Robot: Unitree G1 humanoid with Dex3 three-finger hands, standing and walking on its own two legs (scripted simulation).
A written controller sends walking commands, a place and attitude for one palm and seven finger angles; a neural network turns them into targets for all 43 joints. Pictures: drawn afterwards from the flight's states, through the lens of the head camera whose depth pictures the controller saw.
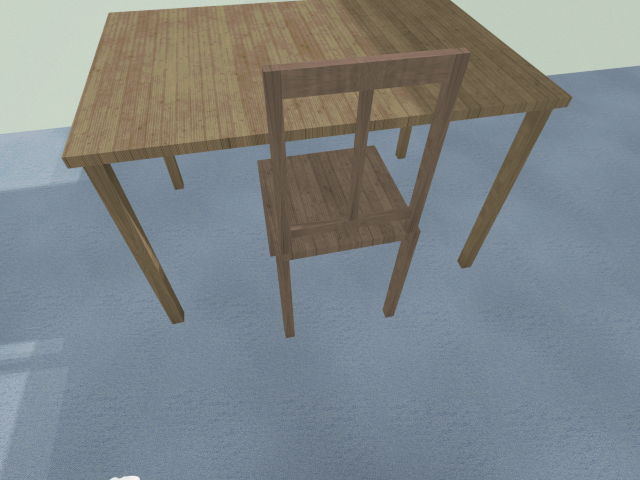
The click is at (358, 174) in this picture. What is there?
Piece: chair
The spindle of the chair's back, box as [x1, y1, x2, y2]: [347, 90, 373, 220]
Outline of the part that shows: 373,90 359,91 347,217 349,220 356,219 357,217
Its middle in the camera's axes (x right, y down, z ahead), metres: +0.08 -0.16 +0.83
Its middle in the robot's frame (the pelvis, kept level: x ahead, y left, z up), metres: +0.73 -0.04 -0.05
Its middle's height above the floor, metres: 0.72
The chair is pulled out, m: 0.00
